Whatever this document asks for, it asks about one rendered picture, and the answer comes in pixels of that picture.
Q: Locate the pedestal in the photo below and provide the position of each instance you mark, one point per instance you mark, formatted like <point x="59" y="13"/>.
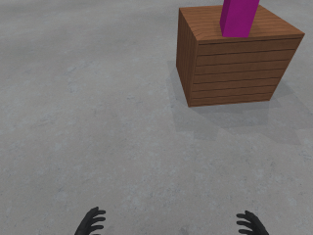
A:
<point x="220" y="70"/>

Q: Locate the robot left hand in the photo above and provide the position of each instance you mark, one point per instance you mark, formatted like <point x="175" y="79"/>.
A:
<point x="85" y="227"/>

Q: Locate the robot right hand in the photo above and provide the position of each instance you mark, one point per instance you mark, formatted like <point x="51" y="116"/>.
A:
<point x="254" y="224"/>

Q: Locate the carton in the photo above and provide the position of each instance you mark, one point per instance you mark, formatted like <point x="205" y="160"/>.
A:
<point x="237" y="17"/>

